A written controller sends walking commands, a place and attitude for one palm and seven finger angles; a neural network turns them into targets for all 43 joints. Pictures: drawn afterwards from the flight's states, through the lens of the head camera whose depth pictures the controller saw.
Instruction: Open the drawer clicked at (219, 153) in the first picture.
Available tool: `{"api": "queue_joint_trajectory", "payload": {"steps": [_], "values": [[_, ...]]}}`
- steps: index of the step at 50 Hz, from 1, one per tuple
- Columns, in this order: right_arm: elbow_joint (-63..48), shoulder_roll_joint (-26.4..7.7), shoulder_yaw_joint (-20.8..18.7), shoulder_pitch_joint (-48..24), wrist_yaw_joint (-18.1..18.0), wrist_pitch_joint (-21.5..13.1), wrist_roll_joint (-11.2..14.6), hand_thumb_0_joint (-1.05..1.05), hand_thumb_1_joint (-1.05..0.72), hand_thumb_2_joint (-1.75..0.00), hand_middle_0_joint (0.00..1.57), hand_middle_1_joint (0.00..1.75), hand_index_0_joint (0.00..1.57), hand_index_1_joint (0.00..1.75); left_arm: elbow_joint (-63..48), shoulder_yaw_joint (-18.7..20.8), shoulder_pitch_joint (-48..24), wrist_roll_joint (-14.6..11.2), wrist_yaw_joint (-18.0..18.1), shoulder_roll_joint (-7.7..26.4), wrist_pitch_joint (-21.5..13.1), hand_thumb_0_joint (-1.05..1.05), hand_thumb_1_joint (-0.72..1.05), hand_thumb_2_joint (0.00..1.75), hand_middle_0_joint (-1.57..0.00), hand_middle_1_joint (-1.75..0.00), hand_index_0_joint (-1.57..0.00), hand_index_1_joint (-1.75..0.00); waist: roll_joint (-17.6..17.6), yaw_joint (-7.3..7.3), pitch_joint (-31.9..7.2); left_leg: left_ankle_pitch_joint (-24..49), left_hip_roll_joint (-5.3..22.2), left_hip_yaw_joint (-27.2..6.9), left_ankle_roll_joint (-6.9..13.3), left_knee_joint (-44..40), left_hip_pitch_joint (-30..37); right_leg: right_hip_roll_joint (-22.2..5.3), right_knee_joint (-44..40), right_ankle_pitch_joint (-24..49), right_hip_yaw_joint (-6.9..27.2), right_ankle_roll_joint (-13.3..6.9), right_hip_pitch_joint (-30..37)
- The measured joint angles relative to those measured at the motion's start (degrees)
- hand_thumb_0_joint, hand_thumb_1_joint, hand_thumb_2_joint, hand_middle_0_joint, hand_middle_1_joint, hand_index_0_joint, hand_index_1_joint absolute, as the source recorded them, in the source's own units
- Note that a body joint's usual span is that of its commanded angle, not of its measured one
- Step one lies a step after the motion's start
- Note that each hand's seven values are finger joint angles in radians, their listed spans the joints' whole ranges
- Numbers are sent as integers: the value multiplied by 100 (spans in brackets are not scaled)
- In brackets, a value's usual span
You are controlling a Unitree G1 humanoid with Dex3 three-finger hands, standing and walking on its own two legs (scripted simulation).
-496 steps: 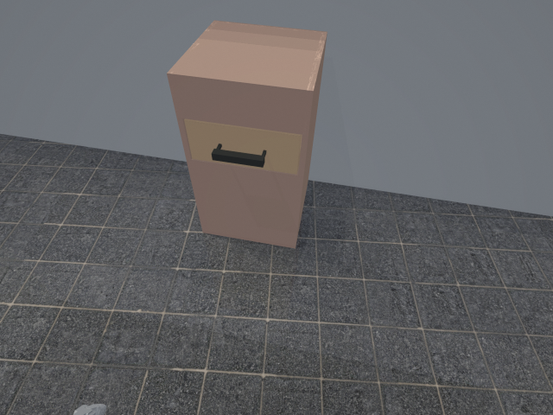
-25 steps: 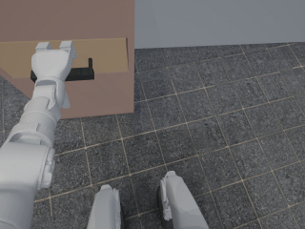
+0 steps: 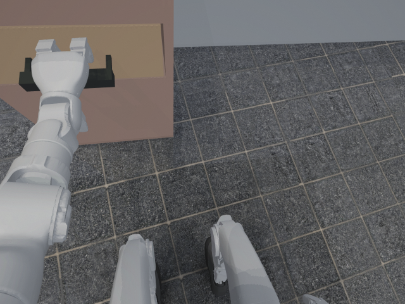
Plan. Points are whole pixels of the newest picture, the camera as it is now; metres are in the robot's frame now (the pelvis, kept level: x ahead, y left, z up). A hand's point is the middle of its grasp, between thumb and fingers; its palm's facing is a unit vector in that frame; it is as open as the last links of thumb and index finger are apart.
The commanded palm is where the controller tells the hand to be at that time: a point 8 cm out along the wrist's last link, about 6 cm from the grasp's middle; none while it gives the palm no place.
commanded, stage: lower the fingers behind the handle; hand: left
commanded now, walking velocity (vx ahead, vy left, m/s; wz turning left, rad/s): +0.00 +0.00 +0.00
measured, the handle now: (69, 70) +0.60 +0.21 -0.06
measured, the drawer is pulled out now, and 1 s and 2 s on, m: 0.00 0.00 0.00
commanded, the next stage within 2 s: close the thumb around the handle in 0.96 s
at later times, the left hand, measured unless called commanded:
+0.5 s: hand (77, 98) +0.54 +0.20 -0.08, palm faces -0.03 -0.01 -1.00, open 13.8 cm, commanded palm +0.53 +0.17 -0.03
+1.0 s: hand (78, 97) +0.55 +0.20 -0.08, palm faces -0.04 +0.00 -1.00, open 13.9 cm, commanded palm +0.54 +0.17 -0.04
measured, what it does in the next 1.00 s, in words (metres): stands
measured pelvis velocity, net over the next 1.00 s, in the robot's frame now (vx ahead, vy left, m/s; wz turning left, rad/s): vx -0.01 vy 0.00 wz -0.01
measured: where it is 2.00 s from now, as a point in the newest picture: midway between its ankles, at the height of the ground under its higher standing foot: (185, 288)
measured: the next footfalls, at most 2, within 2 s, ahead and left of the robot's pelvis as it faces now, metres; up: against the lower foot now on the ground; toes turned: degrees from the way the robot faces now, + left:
none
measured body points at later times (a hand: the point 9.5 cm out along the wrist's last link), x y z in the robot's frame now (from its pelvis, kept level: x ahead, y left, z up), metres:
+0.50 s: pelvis -0.01 +0.00 -0.03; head +0.21 +0.02 +0.37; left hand +0.54 +0.20 -0.03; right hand +0.01 -0.27 -0.15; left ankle +0.02 +0.12 -0.56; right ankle +0.07 -0.12 -0.56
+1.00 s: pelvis -0.01 +0.00 -0.04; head +0.20 +0.02 +0.35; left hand +0.54 +0.20 -0.03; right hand +0.00 -0.26 -0.17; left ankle +0.02 +0.12 -0.56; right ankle +0.07 -0.12 -0.56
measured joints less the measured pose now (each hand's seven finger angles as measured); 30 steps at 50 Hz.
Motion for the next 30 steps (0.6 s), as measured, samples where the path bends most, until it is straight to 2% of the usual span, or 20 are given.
{"api": "queue_joint_trajectory", "payload": {"steps": [8, 14, 19, 30], "values": [[-34, -3, 0, 110, -26, -41, 22, 1, -90, -90, 20, 30, 20, 30, -211, 55, 171, -37, -245, 112, -176, 1, -49, 30, -32, -120, -32, -120, 10, 64, -2, -64, 15, 33, 5, 195, -178, 14, 211, -46, 40, 3, -212], [69, -2, -35, 107, 1, -61, -6, 1, -90, -90, 20, 30, 20, 30, -307, 65, 227, 24, -55, 86, -350, 0, -49, 30, -32, -120, -31, -119, -2, 107, -19, -104, -8, 0, 3, 377, -367, -10, 381, -91, 16, 1, -384], [98, -10, -44, 32, 38, -80, -24, 1, -90, -90, 20, 30, 20, 30, -174, 63, 74, 72, 82, 101, -231, 0, -49, 30, -32, -120, -31, -119, -1, 64, -10, -120, -20, -36, 3, 522, -537, -23, 500, -103, -13, 1, -531], [57, -7, 17, -8, 46, -107, -8, 1, -90, -90, 20, 30, 20, 30, -88, -23, -140, 51, -28, 131, -32, 0, -49, 30, -30, -120, -32, -120, 3, 13, 1, -151, -22, -50, 16, 726, -740, -25, 677, -114, -18, 11, -725]]}}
